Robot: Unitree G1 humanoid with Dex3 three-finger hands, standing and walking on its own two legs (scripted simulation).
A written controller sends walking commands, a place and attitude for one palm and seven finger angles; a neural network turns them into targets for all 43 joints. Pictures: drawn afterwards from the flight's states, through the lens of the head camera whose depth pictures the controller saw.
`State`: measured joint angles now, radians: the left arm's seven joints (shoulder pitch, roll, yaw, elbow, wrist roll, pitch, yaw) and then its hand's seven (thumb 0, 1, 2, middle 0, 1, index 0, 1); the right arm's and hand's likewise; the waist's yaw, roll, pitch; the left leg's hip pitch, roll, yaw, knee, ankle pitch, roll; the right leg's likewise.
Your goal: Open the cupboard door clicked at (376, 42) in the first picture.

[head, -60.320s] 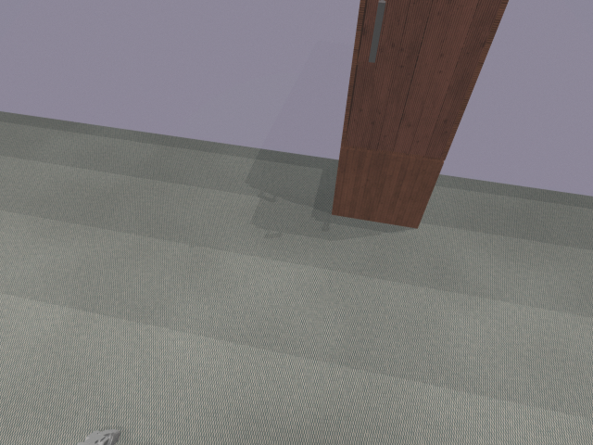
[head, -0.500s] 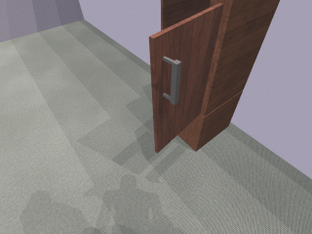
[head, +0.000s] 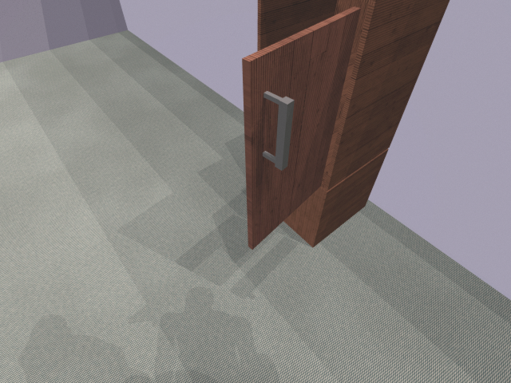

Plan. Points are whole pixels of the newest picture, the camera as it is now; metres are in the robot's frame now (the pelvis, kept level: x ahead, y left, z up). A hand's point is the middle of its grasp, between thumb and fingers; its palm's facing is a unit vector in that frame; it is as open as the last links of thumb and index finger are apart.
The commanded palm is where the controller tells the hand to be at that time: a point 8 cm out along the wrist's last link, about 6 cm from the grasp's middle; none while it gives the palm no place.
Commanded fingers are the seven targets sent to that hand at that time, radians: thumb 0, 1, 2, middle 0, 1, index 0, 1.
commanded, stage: look to check the result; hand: left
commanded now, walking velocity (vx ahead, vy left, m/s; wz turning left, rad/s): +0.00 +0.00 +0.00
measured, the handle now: (275, 132) +0.57 -0.01 +0.09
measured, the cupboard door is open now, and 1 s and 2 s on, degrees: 98 98 98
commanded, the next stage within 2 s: stand and wait in 0.50 s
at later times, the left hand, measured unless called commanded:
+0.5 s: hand out of the picture -0.01 +0.15 -0.17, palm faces +0.05 -0.98 -0.17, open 7.4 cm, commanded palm none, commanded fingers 0.00 0.90 0.90 -0.20 -0.30 -0.20 -0.30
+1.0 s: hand out of the picture +0.01 +0.16 -0.17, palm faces +0.05 -0.98 -0.18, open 7.4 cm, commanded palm none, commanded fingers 0.00 0.90 0.90 -0.20 -0.30 -0.20 -0.30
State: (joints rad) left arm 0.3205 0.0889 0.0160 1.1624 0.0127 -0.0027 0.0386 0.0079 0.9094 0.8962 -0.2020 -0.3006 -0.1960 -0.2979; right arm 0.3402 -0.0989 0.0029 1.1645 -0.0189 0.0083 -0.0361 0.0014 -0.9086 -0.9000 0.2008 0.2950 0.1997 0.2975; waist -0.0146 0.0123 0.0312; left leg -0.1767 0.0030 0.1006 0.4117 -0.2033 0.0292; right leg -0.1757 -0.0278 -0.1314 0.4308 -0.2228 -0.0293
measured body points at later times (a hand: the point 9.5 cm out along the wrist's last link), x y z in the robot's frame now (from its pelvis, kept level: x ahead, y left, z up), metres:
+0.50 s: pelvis +0.01 +0.00 +0.00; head +0.02 -0.01 +0.45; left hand -0.01 +0.21 -0.16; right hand -0.01 -0.20 -0.17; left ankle +0.02 +0.10 -0.74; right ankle +0.01 -0.10 -0.74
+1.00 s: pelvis +0.02 -0.01 +0.00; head +0.03 -0.01 +0.45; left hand +0.01 +0.21 -0.16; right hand +0.00 -0.21 -0.17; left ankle +0.02 +0.10 -0.74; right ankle +0.01 -0.10 -0.74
